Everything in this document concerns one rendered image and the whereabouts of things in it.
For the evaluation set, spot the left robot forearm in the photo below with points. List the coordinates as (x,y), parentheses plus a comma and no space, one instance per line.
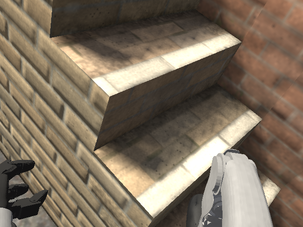
(6,218)

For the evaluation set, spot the right robot shin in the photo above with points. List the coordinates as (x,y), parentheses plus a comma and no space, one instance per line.
(212,205)

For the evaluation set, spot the robot left hand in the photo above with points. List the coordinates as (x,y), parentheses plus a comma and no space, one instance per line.
(23,208)

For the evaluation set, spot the right robot thigh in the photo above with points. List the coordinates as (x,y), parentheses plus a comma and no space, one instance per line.
(243,199)

